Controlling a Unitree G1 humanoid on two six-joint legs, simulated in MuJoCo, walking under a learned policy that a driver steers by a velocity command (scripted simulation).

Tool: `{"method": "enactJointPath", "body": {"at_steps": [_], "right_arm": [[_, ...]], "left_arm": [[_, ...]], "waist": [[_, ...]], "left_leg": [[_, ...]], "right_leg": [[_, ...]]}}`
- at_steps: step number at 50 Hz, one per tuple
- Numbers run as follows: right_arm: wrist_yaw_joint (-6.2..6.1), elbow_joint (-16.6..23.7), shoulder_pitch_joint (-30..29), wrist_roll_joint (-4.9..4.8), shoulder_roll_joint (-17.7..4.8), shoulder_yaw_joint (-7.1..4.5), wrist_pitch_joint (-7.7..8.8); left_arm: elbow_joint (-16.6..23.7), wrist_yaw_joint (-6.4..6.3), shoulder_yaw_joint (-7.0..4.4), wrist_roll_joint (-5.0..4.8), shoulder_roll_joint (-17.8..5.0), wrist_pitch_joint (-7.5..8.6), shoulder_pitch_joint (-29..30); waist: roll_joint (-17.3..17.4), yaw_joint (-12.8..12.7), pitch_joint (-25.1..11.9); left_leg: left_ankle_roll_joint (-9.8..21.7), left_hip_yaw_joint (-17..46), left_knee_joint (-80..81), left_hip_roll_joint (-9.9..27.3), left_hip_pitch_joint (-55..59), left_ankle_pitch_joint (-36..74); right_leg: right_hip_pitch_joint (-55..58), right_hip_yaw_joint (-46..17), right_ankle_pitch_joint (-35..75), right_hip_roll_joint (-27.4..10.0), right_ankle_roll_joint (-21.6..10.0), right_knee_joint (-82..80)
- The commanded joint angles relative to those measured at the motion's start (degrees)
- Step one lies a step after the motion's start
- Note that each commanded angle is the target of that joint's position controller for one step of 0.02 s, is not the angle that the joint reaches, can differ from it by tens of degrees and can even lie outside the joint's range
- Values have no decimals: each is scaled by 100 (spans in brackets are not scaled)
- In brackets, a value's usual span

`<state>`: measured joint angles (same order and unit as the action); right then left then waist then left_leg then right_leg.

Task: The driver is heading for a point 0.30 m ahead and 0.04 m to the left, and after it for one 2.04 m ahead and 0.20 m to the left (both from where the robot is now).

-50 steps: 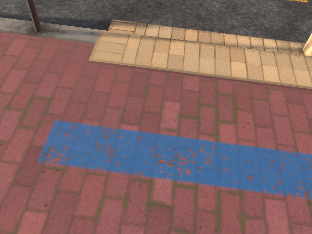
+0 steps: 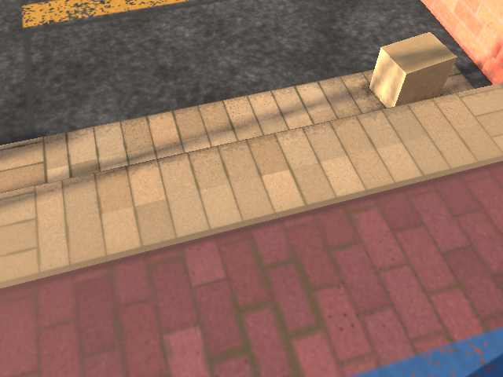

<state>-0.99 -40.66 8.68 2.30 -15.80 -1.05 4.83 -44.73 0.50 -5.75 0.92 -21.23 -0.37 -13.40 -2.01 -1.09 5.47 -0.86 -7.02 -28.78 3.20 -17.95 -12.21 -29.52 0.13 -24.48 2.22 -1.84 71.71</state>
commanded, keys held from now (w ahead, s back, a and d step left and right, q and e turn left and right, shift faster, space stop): shift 1.00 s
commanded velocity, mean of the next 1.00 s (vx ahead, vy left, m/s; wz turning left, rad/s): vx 0.09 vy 0.00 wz -0.19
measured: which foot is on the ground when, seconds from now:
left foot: down 0.00-0.22, up 0.24-0.54, down 0.56-1.00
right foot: up 0.00-0.20, down 0.22-1.00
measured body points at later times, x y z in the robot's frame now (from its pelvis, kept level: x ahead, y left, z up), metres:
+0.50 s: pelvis +0.17 -0.01 +0.00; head +0.20 -0.02 +0.45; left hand +0.32 +0.21 -0.12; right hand +0.23 -0.27 -0.14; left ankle +0.18 +0.12 -0.71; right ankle +0.25 -0.10 -0.73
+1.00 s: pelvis +0.21 +0.01 +0.01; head +0.21 +0.01 +0.46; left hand +0.29 +0.25 -0.14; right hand +0.23 -0.24 -0.14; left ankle +0.19 +0.11 -0.73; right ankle +0.25 -0.10 -0.73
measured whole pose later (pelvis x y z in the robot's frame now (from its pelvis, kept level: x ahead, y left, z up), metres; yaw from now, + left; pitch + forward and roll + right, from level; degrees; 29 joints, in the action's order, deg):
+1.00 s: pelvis +0.21 +0.01 +0.01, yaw -8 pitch -1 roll +0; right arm -1.6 -54.6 14.9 0.7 -12.2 -0.8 0.0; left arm -57.9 -1.3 -1.2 0.6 -12.4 -0.1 -13.6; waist 0.6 -0.5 1.0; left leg 2.2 -1.3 -23.3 -1.8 -6.4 -15.8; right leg -14.1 -2.3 -6.9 2.7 -1.4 22.4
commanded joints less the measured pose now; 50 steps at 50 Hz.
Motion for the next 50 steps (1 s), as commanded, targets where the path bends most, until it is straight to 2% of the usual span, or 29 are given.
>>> {"method": "enactJointPath", "body": {"at_steps": [1, 2, 4, 5, 6, 8, 9, 10, 11, 12, 13, 14, 15, 16, 18, 20, 22, 24, 26, 27, 28, 29, 30, 31, 34, 37, 39, 43, 50], "right_arm": [[24, 3, 525, -133, -560, -155, 128], [40, 28, 277, -152, -624, -178, 154], [95, 55, -153, -180, -652, -209, 176], [110, 14, -79, -197, -685, -235, 172], [117, -25, 37, -229, -752, -263, 163], [121, -96, 260, -292, -925, -327, 101], [116, -139, 404, -300, -997, -350, 41], [105, -191, 668, -258, -1003, -348, -32], [107, -165, 1221, -167, -871, -326, -139], [67, -127, 2175, -234, -476, -218, -320], [-3, -274, 2039, -129, -734, -242, -518], [3, -183, 1587, -148, -723, -228, -596], [-2, -152, 1226, -124, -692, -205, -609], [-5, -177, 1167, -99, -672, -189, -629], [7, -377, 1440, -101, -608, -178, -734], [7, -404, 1347, -149, -426, -138, -775], [-8, -399, 1132, -170, -288, -100, -807], [-19, -414, 1025, -175, -268, -98, -835], [-11, -516, 1174, -139, -158, -78, -810], [-8, -527, 1170, -85, -172, -70, -763], [-29, -459, 1102, 21, -377, -71, -685], [-38, -353, 665, -26, -698, -129, -630], [-17, -335, 297, -62, -505, -87, -583], [-20, -332, 57, -85, -393, -48, -529], [-53, -495, 312, -156, -414, -75, -454], [-46, -610, 577, -161, -293, -77, -497], [-56, -723, 695, -147, -290, -92, -508], [-56, -922, 770, -152, -272, -107, -463], [-83, -1316, 834, -162, -169, -82, -425]], "left_arm": [[657, 189, 130, 114, 307, -118, -113], [770, 240, 167, 128, 316, -115, -44], [776, 337, 242, 83, 339, -59, -109], [747, 371, 243, 70, 276, -42, -62], [748, 390, 242, 83, 220, -38, -2], [730, 361, 210, 175, 64, -8, 5], [628, 322, 177, 242, -14, 50, -243], [486, 268, 124, 307, -175, 134, -571], [548, 166, 51, 329, -623, 233, -677], [789, 109, 35, 156, -963, 202, -531], [882, 27, 56, -150, -699, 119, -415], [895, -45, 130, -128, -502, 56, -20], [827, -85, 221, -66, -240, 19, 270], [772, -119, 278, -29, -109, 11, 442], [678, -125, 318, 42, -5, 31, 495], [546, -94, 321, 85, 33, 76, 444], [437, -70, 324, 93, 73, 74, 444], [346, -53, 323, 94, 100, 24, 432], [294, -58, 318, 36, 99, -56, 544], [241, -79, 348, 9, 198, -83, 463], [217, -81, 401, -9, 396, -81, 326], [217, -75, 390, -82, 466, -93, 265], [112, -54, 372, -31, 393, -101, 368], [25, -17, 370, 19, 456, -84, 271], [-186, -13, 351, 74, 349, 16, 128], [-421, -68, 337, 8, 258, 71, 57], [-547, -102, 351, -3, 319, 71, 54], [-807, -153, 355, -22, 321, 91, -23], [-1246, -213, 361, -41, 332, 74, -111]], "waist": [[943, -45, -596], [975, -180, -608], [1117, -370, -733], [1122, -324, -754], [1036, -298, -762], [769, -295, -735], [552, -397, -834], [262, -487, -1021], [-816, -409, -1295], [-1425, 103, -2328], [-595, -182, -2821], [-553, -80, -2127], [-409, 23, -1515], [-449, 163, -1196], [-415, 294, -1196], [-268, 290, -1254], [-372, 210, -1218], [-506, 152, -1155], [-383, 309, -996], [-182, 344, -830], [375, 263, -654], [1066, 20, -353], [1092, -32, -118], [1053, -177, -89], [946, -99, -327], [386, 51, -254], [195, 99, -211], [93, 119, -408], [155, 83, -441]], "left_leg": [[1049, 1210, 1118, 1741, 985, 4114], [993, 913, 1241, 1640, 713, 4036], [674, 24, 1187, 1039, 32, 3585], [581, -125, 1080, 921, -71, 3329], [535, -113, 995, 979, -75, 3179], [479, -74, 499, 1078, 124, 3192], [417, -147, -127, 973, 219, 3099], [313, -235, -1034, 734, 217, 2599], [92, -443, -2718, 272, -344, -81], [-62, 119, -4394, -312, -912, -3058], [-72, 762, -4562, -180, -790, -2594], [-57, 771, -4541, -106, -994, -2275], [-26, 806, -4127, 15, -1062, -1925], [-12, 811, -3724, 57, -851, -1731], [29, 691, -3264, -86, -174, -1540], [78, 676, -2594, -167, 32, -1579], [121, 660, -1882, -229, 218, -1398], [161, 624, -1322, -315, 468, -1162], [276, 495, -336, -419, 1086, -498], [379, 661, 277, -339, 1401, -314], [526, 1528, 991, 358, 1402, -688], [775, 2335, 1574, 1022, 277, -1582], [789, 2369, 1843, 1086, -674, -1995], [642, 2079, 1754, 856, -814, -1908], [456, 1599, 1439, 447, -309, -1199], [475, 1475, 1271, 286, 94, -1088], [492, 1400, 1139, 234, 334, -764], [500, 1329, 1067, 210, 605, -294], [465, 1256, 1123, 193, 717, 117]], "right_leg": [[-783, -391, 292, -460, 82, -703], [-505, -340, 738, -468, 56, -1310], [722, 10, 2089, -281, -28, -2753], [1104, 181, 2492, -119, -28, -3077], [1353, 218, 2657, -82, -53, -3248], [1632, 181, 2539, -25, -165, -3614], [1978, 167, 2574, 72, -245, -3910], [2438, 117, 2713, 133, -360, -4166], [3078, -921, 5696, -983, -607, -4240], [3830, -2822, 8632, -2651, -1564, -3939], [3504, -2699, 7258, -2548, -1814, -4286], [2884, -2405, 5645, -2203, -1733, -4652], [2334, -2064, 4633, -1839, -1472, -4929], [1902, -1782, 4370, -1578, -1255, -5070], [1381, -1412, 4235, -1369, -1109, -5224], [1368, -1352, 3816, -1311, -1105, -5309], [1337, -1376, 2943, -1248, -1069, -5409], [1197, -1471, 1912, -1212, -1021, -5521], [733, -1506, 720, -1094, -800, -5548], [372, -1522, 129, -996, -541, -5564], [121, -1351, -53, -759, -217, -5248], [544, -602, 346, -80, -17, -4858], [1482, -435, 871, -24, 20, -4468], [1853, -441, 1248, -79, 6, -4458], [2003, -597, 1770, -255, 1, -4783], [1654, -854, 1512, -427, -39, -5061], [1514, -940, 1493, -469, -45, -5198], [1692, -968, 1777, -514, -61, -5252], [1989, -940, 2227, -578, -117, -5202]]}}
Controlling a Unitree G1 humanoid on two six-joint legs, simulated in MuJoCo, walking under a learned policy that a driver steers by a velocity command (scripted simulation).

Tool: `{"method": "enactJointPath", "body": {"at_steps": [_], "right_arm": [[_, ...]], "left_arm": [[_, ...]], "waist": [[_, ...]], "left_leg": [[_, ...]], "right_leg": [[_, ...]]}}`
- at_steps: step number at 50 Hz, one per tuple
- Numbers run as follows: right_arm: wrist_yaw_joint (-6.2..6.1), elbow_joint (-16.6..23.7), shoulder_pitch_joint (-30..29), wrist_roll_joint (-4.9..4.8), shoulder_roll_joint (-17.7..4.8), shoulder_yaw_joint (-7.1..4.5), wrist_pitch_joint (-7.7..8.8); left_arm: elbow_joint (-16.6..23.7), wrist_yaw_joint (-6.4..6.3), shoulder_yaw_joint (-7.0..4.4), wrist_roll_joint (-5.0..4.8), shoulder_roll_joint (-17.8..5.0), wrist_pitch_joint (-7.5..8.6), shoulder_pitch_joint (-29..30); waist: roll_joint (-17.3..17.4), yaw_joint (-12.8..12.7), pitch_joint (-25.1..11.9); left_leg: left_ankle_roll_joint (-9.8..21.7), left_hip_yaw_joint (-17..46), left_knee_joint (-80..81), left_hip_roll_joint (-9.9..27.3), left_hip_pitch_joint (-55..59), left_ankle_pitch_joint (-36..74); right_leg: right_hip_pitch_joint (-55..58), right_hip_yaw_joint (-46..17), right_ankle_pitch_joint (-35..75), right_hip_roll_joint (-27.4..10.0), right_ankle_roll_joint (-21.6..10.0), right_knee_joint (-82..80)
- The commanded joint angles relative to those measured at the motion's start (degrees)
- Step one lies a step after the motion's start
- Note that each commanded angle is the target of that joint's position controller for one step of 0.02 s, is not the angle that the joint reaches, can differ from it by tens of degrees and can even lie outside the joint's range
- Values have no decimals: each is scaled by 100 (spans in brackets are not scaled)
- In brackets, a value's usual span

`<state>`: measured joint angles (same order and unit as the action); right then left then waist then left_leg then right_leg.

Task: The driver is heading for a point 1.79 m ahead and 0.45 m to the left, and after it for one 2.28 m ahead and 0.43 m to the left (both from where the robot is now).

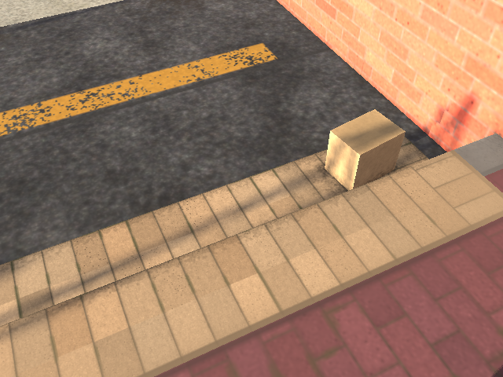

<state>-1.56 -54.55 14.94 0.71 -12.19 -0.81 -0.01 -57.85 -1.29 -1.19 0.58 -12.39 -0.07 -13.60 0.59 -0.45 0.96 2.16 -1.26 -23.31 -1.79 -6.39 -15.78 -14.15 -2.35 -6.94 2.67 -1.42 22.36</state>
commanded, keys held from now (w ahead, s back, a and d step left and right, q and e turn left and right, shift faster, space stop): shift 1.00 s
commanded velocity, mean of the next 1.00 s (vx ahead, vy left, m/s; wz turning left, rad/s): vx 0.00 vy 0.00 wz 0.00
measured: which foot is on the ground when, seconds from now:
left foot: down 0.00-1.00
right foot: down 0.00-1.00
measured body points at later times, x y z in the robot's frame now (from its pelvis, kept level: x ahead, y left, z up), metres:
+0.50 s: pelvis +0.02 +0.01 +0.00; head +0.03 +0.01 +0.45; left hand +0.03 +0.24 -0.16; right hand +0.02 -0.22 -0.16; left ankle -0.03 +0.10 -0.74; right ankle +0.06 -0.10 -0.74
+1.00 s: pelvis +0.03 +0.02 +0.00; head +0.04 +0.02 +0.45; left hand +0.01 +0.23 -0.17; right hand +0.00 -0.19 -0.16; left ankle -0.03 +0.10 -0.74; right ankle +0.06 -0.10 -0.74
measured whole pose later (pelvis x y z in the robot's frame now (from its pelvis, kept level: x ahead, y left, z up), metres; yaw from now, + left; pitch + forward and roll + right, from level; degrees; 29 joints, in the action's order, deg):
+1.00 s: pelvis +0.03 +0.02 +0.00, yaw +0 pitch -1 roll -1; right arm -2.9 -65.7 19.7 0.8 -7.1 0.7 0.8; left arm -68.7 -2.8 0.2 0.2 -7.9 -0.6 -15.1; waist 0.1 -0.1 1.4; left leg 3.4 -1.0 -21.4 -2.6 -2.8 -17.5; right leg -11.5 -2.5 -10.0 1.7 0.0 22.7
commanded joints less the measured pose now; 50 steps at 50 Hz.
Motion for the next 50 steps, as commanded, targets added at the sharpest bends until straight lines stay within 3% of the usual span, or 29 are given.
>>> {"method": "enactJointPath", "body": {"at_steps": [1, 21, 50], "right_arm": [[-32, 15, 229, -4, -513, -99, 61], [-118, -799, 626, 10, -189, 28, 61], [-146, -1103, 986, 11, 101, 95, 104]], "left_arm": [[10, -42, -93, -9, -545, 40, -97], [-749, -125, -3, -27, -237, -18, -158], [-1059, -166, 97, -35, 60, -33, -498]], "waist": [[-88, 17, 13], [-4, 35, 222], [16, 32, 377]], "left_leg": [[159, 673, 581, 692, -424, 523], [127, 609, 582, 701, -267, 873], [153, 623, 652, 707, -223, 1112]], "right_leg": [[481, -685, 527, -628, -165, -259], [566, -571, 720, -624, -144, -226], [453, -477, 553, -634, -46, -141]]}}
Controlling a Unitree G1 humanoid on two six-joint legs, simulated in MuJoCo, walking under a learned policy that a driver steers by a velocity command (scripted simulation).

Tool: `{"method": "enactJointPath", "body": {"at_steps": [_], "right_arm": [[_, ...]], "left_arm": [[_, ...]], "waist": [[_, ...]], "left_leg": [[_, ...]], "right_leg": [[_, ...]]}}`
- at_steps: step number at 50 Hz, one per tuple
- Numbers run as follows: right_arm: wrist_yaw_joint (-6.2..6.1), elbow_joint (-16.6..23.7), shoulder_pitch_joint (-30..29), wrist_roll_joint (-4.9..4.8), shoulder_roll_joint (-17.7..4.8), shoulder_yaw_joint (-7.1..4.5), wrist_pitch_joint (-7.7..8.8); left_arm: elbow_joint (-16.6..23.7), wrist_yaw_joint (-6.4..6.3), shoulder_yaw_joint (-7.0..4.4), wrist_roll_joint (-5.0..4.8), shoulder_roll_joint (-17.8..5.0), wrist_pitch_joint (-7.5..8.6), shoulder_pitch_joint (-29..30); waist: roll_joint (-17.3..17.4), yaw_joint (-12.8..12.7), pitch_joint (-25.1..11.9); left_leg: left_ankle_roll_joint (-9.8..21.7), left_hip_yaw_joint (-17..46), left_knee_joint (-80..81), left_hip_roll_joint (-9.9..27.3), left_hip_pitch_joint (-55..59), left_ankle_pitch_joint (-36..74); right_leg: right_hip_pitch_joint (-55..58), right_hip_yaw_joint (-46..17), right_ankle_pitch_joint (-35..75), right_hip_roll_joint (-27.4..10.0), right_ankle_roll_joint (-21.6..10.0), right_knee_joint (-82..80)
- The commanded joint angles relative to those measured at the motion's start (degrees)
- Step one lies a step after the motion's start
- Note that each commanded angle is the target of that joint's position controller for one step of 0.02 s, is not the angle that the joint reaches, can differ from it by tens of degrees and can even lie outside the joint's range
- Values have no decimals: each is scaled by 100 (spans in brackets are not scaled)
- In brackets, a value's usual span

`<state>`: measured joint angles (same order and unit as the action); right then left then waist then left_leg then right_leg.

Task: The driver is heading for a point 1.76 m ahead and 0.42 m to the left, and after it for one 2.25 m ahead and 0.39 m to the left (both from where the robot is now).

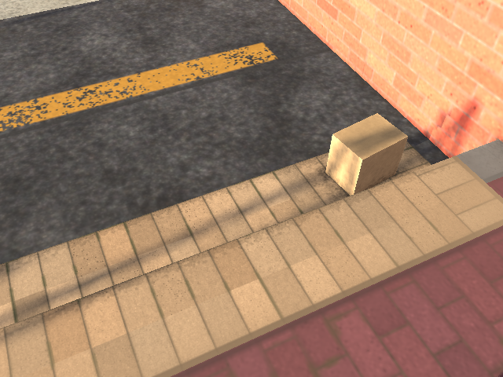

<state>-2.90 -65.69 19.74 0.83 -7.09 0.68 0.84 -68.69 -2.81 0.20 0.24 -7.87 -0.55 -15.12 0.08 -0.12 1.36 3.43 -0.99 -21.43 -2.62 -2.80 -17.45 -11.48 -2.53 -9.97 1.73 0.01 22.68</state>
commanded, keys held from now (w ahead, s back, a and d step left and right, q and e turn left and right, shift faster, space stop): shift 0.44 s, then w+shift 0.54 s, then w+q+shift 0.02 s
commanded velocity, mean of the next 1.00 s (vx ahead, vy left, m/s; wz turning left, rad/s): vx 0.35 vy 0.00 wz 0.00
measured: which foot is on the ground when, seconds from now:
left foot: down 0.00-0.88, up 0.90-1.00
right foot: down 0.00-0.48, up 0.50-0.84, down 0.86-1.00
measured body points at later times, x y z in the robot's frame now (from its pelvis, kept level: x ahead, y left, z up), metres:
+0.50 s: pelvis +0.01 +0.01 +0.00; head +0.01 +0.02 +0.45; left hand -0.02 +0.22 -0.17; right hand -0.04 -0.20 -0.16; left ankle -0.06 +0.08 -0.74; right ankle +0.02 -0.12 -0.74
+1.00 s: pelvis +0.27 -0.09 -0.01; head +0.28 -0.09 +0.44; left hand +0.33 +0.17 -0.15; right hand +0.28 -0.34 -0.16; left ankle +0.15 +0.06 -0.63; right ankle +0.28 -0.16 -0.74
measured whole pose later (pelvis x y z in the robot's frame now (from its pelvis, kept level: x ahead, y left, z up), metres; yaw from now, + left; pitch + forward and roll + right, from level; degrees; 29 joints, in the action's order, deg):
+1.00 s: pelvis +0.27 -0.09 -0.01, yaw +0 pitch +1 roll -1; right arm 1.6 -57.1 18.9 1.4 -12.7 -3.0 6.1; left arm -57.1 1.3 -4.1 1.8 -12.1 4.7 -14.3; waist 2.1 1.0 0.2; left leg 7.4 2.5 -72.8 3.5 -23.1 -13.5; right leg -16.7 6.5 -14.7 2.5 -4.2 30.1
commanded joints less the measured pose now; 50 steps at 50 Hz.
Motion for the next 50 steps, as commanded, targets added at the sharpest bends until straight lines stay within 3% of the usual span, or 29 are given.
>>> {"method": "enactJointPath", "body": {"at_steps": [1, 22, 23, 24, 25, 26, 27, 28, 31, 36, 39, 40, 41, 42, 43, 44, 45, 46, 47, 48, 49, 50], "right_arm": [[-13, 8, 519, -1, -403, -53, 21], [-21, -3, 747, -6, -340, -40, 41], [-12, -24, 866, 10, -354, -49, 38], [3, -26, 1028, -5, -666, -177, -1], [31, -36, 1277, -4, -964, -293, -40], [59, -77, 1516, -3, -1053, -363, -44], [72, -71, 1541, 25, -911, -355, 3], [80, -30, 1472, 38, -828, -354, 75], [110, 108, 1330, 37, -895, -409, 317], [129, 243, 1297, 51, -933, -422, 527], [162, 256, 1379, 43, -1062, -438, 588], [180, 298, 1219, 32, -1129, -441, 605], [194, 324, 1085, 29, -1216, -453, 614], [211, 342, 954, 36, -1308, -464, 605], [230, 402, 849, 57, -1372, -454, 597], [337, 661, 1107, -100, -729, -305, 615], [398, 851, 788, -66, -758, -346, 714], [413, 1148, 179, -83, -957, -413, 696], [437, 1176, 16, -40, -1025, -424, 701], [466, 1185, 12, 20, -881, -421, 665], [500, 1192, 172, 128, -739, -397, 574], [550, 1183, 254, 146, -599, -371, 456]], "left_arm": [[22, -15, -39, -2, -386, 15, -355], [-8, -33, 6, -19, -292, 13, -523], [-5, -29, 20, -2, -246, 2, -531], [108, -7, -41, 29, -362, -18, -361], [347, 69, -101, 125, -511, -32, 64], [716, 158, -114, 213, -528, -9, 673], [1001, 216, -136, 232, -521, 47, 1119], [1096, 269, -159, 215, -481, 126, 1170], [1169, 420, -290, 178, -570, 335, 946], [1739, 543, -351, 122, -541, 300, 1707], [2046, 574, -363, 127, -593, 289, 1976], [2047, 557, -390, 121, -635, 299, 1717], [1919, 510, -453, 102, -731, 320, 1103], [1620, 437, -570, 85, -920, 358, 34], [1238, 353, -729, 114, -1262, 413, -1261], [1126, 297, -908, 282, -2047, 472, -2109], [1148, 361, -812, 224, -1877, 483, -1763], [1271, 376, -726, 223, -1674, 473, -753], [1312, 407, -650, 179, -1353, 529, -511], [1290, 415, -584, 141, -1176, 574, -334], [1255, 404, -500, 120, -962, 612, -229], [1224, 376, -447, 122, -825, 645, -230]], "waist": [[67, -2, 339], [83, 6, 373], [133, 78, 186], [443, 232, 284], [814, 443, 689], [997, 652, 1287], [765, 653, 1703], [470, 536, 1699], [242, 294, 1020], [559, 292, 1042], [596, 318, 1097], [633, 127, 978], [676, -180, 642], [493, -712, 50], [210, -1266, -722], [-1263, -1263, -1453], [-1227, -969, -1587], [-775, -480, -483], [-121, -342, -246], [-54, -104, -100], [-264, 149, 8], [-379, 275, 129]], "left_leg": [[27, 596, 464, 792, -578, 1301], [26, 588, 429, 806, -455, 1851], [91, 659, 635, 759, -345, 710], [344, 1010, 854, 790, -215, -1325], [707, 1777, 1352, 1272, -162, -3029], [1061, 2495, 1875, 1893, -209, -3784], [1252, 2806, 2037, 2187, -186, -3494], [1269, 2725, 2025, 2183, 109, -2943], [1154, 2098, 1949, 1913, 768, -1684], [996, 1263, 2044, 1673, 404, -623], [1004, 926, 2033, 1782, 274, 450], [929, 684, 1719, 1757, 142, 1602], [836, 420, 990, 1716, -20, 3187], [688, 30, -392, 1515, -346, 4551], [539, -206, -2147, 1161, -1281, 4366], [254, -320, -4721, 349, -3133, 1364], [459, 792, -5841, -103, -3730, -714], [559, 799, -6184, 306, -4286, -70], [577, 655, -5956, 670, -4122, 465], [553, 564, -5618, 854, -3826, 652], [454, 553, -5372, 968, -3543, 702], [360, 568, -5295, 1010, -3438, 688]], "right_leg": [[181, -456, 856, -541, -185, -166], [96, -363, 861, -556, -120, -22], [74, -265, 222, -429, -144, 43], [-424, 104, -1032, -51, -224, 675], [-1381, 424, -1829, 166, -264, 1333], [-2307, 605, -1914, -89, -273, 1981], [-3018, 504, -1614, -399, -264, 2529], [-3464, 416, -1299, -525, -236, 2798], [-3603, 396, -705, -593, -208, 3035], [-3139, 556, -109, -545, -227, 2070], [-2490, 899, -211, -429, -488, 1584], [-1903, 1048, -329, -278, -620, 1437], [-984, 1202, -418, -26, -728, 1427], [378, 1286, -445, 223, -820, 1290], [2131, 1042, -809, 103, -890, 1174], [3495, -2103, -4070, -1768, -1361, 22], [2990, -4677, -5292, -2321, -1324, -1476], [2127, -4004, -4560, -2208, -1150, -1373], [1443, -3005, -3513, -2082, -1117, -1236], [873, -2331, -2814, -1796, -984, -1325], [385, -1834, -2458, -1560, -893, -1409], [94, -1403, -2334, -1452, -798, -1543]]}}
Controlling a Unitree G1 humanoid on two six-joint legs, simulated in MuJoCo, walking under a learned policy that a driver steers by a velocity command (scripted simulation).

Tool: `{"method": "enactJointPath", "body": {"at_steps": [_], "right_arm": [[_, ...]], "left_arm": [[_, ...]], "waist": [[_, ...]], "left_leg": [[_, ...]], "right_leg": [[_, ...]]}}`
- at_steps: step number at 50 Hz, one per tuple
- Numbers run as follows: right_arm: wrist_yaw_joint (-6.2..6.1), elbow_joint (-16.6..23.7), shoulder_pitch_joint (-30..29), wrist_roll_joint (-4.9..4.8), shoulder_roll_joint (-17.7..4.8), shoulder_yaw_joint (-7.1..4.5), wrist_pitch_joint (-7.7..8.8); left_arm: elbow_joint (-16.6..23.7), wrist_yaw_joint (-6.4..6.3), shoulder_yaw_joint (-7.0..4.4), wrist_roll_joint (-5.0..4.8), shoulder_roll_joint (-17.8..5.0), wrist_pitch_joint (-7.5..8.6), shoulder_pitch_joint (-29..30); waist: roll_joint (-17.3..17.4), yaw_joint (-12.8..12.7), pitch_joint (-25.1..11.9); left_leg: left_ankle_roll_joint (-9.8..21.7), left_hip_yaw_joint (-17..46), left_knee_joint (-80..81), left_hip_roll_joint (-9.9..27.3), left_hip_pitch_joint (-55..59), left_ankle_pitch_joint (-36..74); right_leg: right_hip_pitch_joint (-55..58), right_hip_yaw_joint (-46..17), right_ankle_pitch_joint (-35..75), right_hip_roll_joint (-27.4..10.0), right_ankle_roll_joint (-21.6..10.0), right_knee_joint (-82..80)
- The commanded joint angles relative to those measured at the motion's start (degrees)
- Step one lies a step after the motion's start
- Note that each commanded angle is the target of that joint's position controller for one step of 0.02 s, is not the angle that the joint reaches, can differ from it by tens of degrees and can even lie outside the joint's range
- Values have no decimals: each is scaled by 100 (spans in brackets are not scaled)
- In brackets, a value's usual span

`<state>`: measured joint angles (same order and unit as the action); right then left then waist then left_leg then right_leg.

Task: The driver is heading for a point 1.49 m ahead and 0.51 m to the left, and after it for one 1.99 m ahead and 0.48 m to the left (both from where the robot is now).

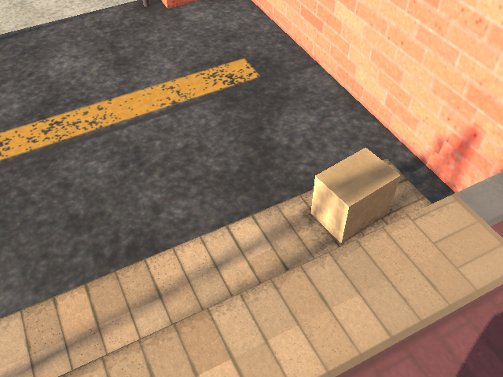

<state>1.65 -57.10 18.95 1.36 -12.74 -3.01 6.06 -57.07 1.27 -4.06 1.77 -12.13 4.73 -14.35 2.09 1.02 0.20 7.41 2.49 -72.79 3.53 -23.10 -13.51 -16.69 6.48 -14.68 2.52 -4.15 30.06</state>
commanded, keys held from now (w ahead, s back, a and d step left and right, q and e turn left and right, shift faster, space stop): w+q+shift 0.74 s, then w+shift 0.26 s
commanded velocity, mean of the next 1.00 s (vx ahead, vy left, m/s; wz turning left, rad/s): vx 0.97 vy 0.00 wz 0.68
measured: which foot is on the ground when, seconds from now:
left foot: up 0.00-0.34, down 0.36-0.86, up 0.88-1.00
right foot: down 0.00-0.36, up 0.38-0.84, down 0.86-1.00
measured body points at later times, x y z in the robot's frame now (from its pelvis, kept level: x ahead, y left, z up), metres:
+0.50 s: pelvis +0.44 +0.04 -0.02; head +0.47 +0.03 +0.43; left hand +0.49 +0.32 -0.12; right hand +0.55 -0.22 -0.16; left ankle +0.46 +0.05 -0.73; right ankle +0.39 -0.14 -0.60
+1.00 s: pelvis +0.92 +0.15 -0.14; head +0.92 +0.15 +0.31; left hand +0.74 +0.37 -0.26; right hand +1.17 -0.01 -0.26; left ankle +0.75 +0.17 -0.68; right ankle +0.96 +0.07 -0.86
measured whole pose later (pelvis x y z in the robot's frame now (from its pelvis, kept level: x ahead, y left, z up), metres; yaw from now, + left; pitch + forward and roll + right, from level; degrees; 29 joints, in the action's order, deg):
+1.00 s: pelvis +0.92 +0.15 -0.14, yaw +42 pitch +0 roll -1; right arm -0.8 -49.7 15.2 2.5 -17.0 -3.2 1.9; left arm -50.1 0.9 -3.2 2.6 -16.7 5.2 -23.4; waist 1.7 -0.1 0.0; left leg 6.6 6.3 -94.8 -4.5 -30.5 -24.0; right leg -16.5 1.5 -21.5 4.4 -2.8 37.6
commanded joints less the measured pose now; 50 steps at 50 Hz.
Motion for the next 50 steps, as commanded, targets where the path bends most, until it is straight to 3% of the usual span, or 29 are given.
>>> {"method": "enactJointPath", "body": {"at_steps": [1, 6, 11, 14, 16, 17, 18, 19, 20, 21, 23, 25, 26, 28, 31, 33, 35, 38, 40, 41, 42, 43, 44, 45, 46, 47, 48, 49, 50], "right_arm": [[131, 408, 209, 63, 16, 7, -165], [163, 913, -1120, -75, -83, 17, -323], [217, 1365, -2081, -41, 1, 128, -263], [202, 1374, -1883, -60, -361, 59, -288], [230, 1101, -591, -105, -811, -111, -325], [189, 753, 674, -125, -1108, -266, -366], [90, 567, 1401, -161, -1286, -423, -383], [4, 542, 835, -204, -1371, -445, -446], [21, 714, 564, -32, -1739, -523, -502], [-61, 757, 617, -2, -1513, -512, -479], [-161, 639, 434, 26, -1061, -392, -392], [-231, 777, 107, -63, -920, -268, -228], [-216, 850, -15, -123, -996, -247, -145], [-183, 880, -77, -156, -1215, -274, -33], [-86, 854, 285, -141, -1319, -332, -64], [-137, 676, 1212, -156, -1330, -389, -117], [-206, 691, 1297, -100, -1189, -379, -177], [-303, 866, 819, -179, -1231, -341, -178], [-361, 860, 605, -16, -1306, -328, -113], [-401, 857, 394, 56, -1421, -338, -142], [-390, 881, -150, -12, -1513, -350, -173], [-384, 928, -200, -135, -983, -274, -165], [-461, 1082, 925, -235, -331, -65, -147], [-537, 1046, 1653, -329, -385, 19, -141], [-462, 949, 1392, -149, -661, 28, -198], [-338, 979, 359, 98, -946, -47, -293], [-220, 1075, 12, 208, -994, -97, -344], [-160, 1085, -275, 309, -993, -100, -402], [-90, 1244, -697, 213, -802, -71, -438]], "left_arm": [[26, -59, -6, -37, -380, 170, -423], [29, -61, 54, -46, -343, 331, -930], [-76, -233, 159, -107, -371, 398, -1503], [-7, -438, 68, -45, -881, 305, -1565], [155, -578, -76, 60, -1288, 87, -1310], [294, -578, -135, 133, -1419, -15, -970], [367, -499, -177, 106, -1400, -56, -620], [774, -312, 38, 127, -460, 88, -329], [1508, -247, 86, -222, -393, 200, -174], [1587, -245, 133, -123, -654, 342, 143], [1574, -227, 164, 3, -668, 392, 175], [1595, -191, 218, 238, -590, 97, 107], [1714, -183, 231, 249, -646, -23, 240], [2095, -154, 285, 188, -650, -111, 995], [2098, -69, 347, 74, -506, -111, 816], [2314, -42, 138, 71, -1082, 19, 1435], [2703, 42, 213, 128, -919, 121, 2260], [2581, 70, 292, -29, -640, 141, 1910], [2271, -60, 161, -83, -977, 144, 820], [1947, -125, 11, -157, -1281, 146, -169], [1459, -211, -162, -174, -1542, 96, -1847], [1058, -202, -207, 37, -1686, 106, -2656], [1126, -40, -33, 260, -1487, 118, -2603], [1244, 46, -118, 194, -1570, 71, -2226], [1456, -10, -143, 121, -1444, 37, -1439], [1483, -51, -65, 102, -1034, 27, -839], [1347, -81, -70, 116, -1276, 134, -830], [1059, -32, -16, 115, -1079, 225, -1213], [791, -2, 81, 8, -834, 322, -1285]], "waist": [[-601, 191, 427], [-423, -62, 1016], [-357, -190, 1059], [-725, 87, 518], [-968, 822, -280], [-1056, 1388, -813], [-764, 1769, -925], [745, 933, -578], [1127, 622, -1324], [-118, 671, -1139], [-1072, 77, -167], [-1157, -348, 280], [-1051, -434, 442], [-572, -328, 793], [83, -33, 146], [-71, 547, -105], [-30, 847, 248], [110, 705, 109], [201, 202, -13], [204, -364, -332], [43, -1439, -853], [-1098, -1695, -734], [-2071, -586, -1057], [-2438, -225, -2062], [-1580, -137, -1694], [-176, -170, -343], [-324, -140, 240], [295, -156, 628], [91, 60, 953]], "left_leg": [[-103, 230, -156, 386, -1565, 350], [-148, -144, 1032, 132, -2219, 1567], [145, -1126, 2807, -125, -1792, 2118], [386, -1683, 3398, -783, -1098, 1692], [553, -1617, 3621, -1184, 293, 1075], [748, -1269, 3618, -1185, 1539, 541], [1052, -543, 4082, -829, 2543, 79], [1223, 1078, 3689, 126, 3376, 484], [2484, 4009, 4828, 998, 4660, -36], [2188, 4299, 5564, 1171, 4520, -143], [1672, 3361, 5839, 787, 2835, 184], [1442, 2610, 5925, 266, 1402, 426], [1358, 2284, 6132, 9, 645, 361], [1243, 1790, 6293, -515, -503, 990], [843, 1535, 5730, -603, -59, 3251], [930, 2055, 4713, -368, 2554, 2995], [797, 2351, 4426, -505, 2530, 1834], [431, 2227, 4260, -607, 1309, 1246], [350, 2204, 3170, -751, 1928, 1594], [299, 2099, 1979, -812, 2195, 2042], [177, 1638, 49, -827, 1401, 2597], [-61, 1208, -2646, -1512, -84, -1146], [-30, 1248, -4013, -1332, -2048, -3278], [-12, 925, -4333, -1038, -2569, -2613], [-59, 555, -3957, -814, -2958, -1781], [-122, 406, -3188, -535, -2985, -1071], [-149, 636, -2786, -601, -2745, -1047], [-69, 1129, -1811, -271, -2444, -811], [-79, 1373, -680, -205, -2381, -176]], "right_leg": [[485, -2016, -1662, -1500, -334, -2417], [432, -320, 522, -1123, 86, -2845], [1503, 624, 3828, -1184, 276, -2919], [2669, 945, 7523, -1366, 540, -1715], [2814, 884, 8596, -1550, 563, 322], [2355, 729, 8396, -1653, 472, 1925], [1372, 795, 6174, -1212, 351, 4220], [-998, 367, -742, -199, 263, 5913], [-3066, -855, -1239, 255, 534, 7118], [-3448, -1255, -783, -123, 344, 6672], [-2962, -1272, -611, -612, 307, 5434], [-2354, -1203, -682, -869, 539, 4649], [-1863, -1113, -699, -938, 642, 3759], [-876, -681, 129, -762, 829, 2156], [-57, -448, 2377, -446, 591, 2031], [-2469, -1076, 2376, -596, 329, 1537], [-2638, -1048, 2788, -442, 347, 369], [-273, -1011, 3650, -214, 481, -323], [286, -1265, 3701, -441, 477, -795], [842, -1326, 3825, -599, 449, -1026], [2560, -706, 4135, -509, 493, -635], [3481, -1412, 3542, -1081, 216, -598], [4790, -2055, 5761, -1992, 418, 1846], [5032, -3888, 4384, -2630, -67, 951], [3847, -5334, 116, -2876, -869, -623], [2203, -5018, -1384, -2458, -971, -1434], [1224, -4929, 19, -2554, -1172, -1286], [458, -4333, 264, -2330, -968, -964], [-56, -3482, 277, -1816, -551, -991]]}}
Velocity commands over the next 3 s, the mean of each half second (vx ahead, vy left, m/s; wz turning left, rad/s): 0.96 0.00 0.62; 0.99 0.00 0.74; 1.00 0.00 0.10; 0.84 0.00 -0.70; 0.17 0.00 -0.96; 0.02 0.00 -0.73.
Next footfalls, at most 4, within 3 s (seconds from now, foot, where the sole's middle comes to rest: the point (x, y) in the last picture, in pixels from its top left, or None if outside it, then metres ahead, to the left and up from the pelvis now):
0.36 left None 0.50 0.06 -0.77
0.86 right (233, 248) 0.99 0.10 -0.89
1.36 left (140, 220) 1.22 0.48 -1.02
1.70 right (118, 144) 1.67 0.64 -1.02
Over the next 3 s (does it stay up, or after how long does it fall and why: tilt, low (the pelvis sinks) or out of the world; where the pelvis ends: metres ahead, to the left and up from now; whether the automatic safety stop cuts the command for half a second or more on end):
stays up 1.87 0.80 -0.25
